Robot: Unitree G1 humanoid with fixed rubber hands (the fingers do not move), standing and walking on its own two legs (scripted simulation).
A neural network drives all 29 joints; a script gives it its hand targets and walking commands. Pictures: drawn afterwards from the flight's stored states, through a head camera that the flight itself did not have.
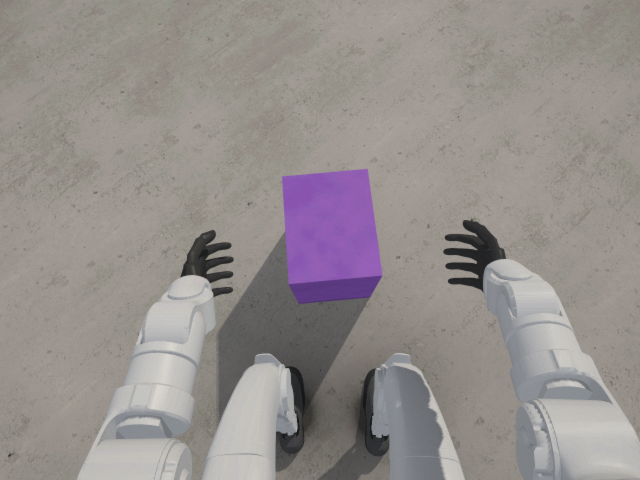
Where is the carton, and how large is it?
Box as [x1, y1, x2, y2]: [282, 169, 382, 303]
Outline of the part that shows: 367,169 282,176 289,285 299,303 369,297 382,275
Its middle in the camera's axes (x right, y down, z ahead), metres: +0.02 +0.00 +1.00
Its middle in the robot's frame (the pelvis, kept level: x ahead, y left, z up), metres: +0.54 +0.00 -0.54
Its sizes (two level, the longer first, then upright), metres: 0.256 0.201 0.276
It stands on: the floor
